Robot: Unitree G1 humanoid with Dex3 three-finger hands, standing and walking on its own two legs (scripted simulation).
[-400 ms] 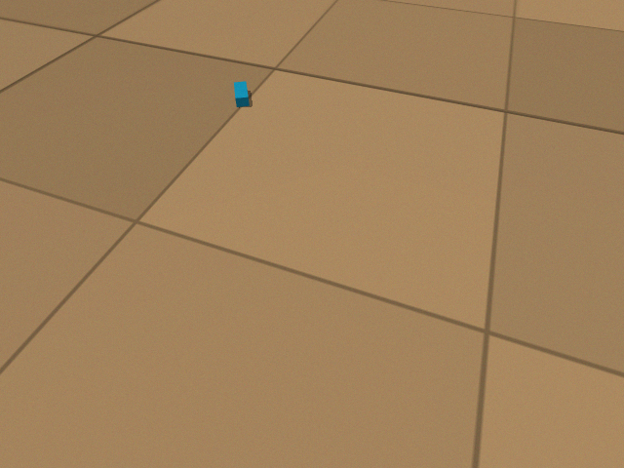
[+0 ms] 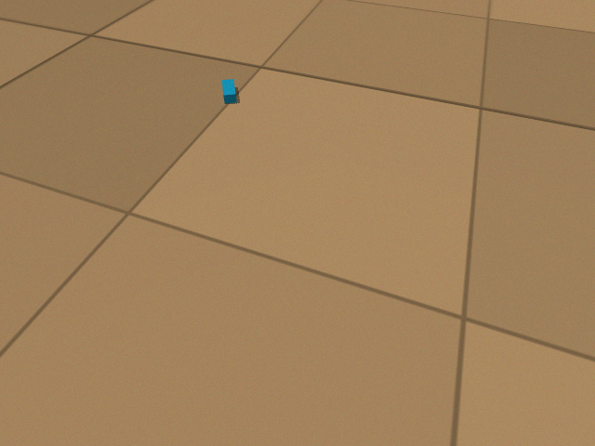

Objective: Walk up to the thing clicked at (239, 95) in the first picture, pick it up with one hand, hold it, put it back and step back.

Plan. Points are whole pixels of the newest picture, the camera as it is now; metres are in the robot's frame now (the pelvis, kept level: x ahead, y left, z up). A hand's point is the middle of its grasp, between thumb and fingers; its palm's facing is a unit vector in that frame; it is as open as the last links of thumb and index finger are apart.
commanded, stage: stand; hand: left
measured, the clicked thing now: (229, 91) +2.23 +0.45 -0.75
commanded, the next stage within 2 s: walk up in 0.72 s
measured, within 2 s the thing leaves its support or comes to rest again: neither
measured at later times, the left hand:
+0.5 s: hand out of the picture +0.07 +0.25 -0.16, palm faces -0.02 -0.94 -0.34, open 7.4 cm
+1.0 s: hand out of the picture +0.13 +0.34 -0.15, palm faces -0.23 -0.87 -0.44, open 7.4 cm
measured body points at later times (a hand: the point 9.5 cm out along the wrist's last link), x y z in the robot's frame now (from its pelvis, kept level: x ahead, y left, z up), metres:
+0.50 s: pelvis +0.00 +0.00 +0.00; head +0.01 +0.00 +0.45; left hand +0.07 +0.30 -0.13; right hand +0.08 -0.30 -0.13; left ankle +0.00 +0.13 -0.75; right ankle +0.00 -0.12 -0.75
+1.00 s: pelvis +0.04 +0.06 -0.01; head +0.06 +0.04 +0.43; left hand +0.14 +0.39 -0.12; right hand +0.10 -0.30 -0.11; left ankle +0.02 +0.20 -0.75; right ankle +0.00 -0.11 -0.74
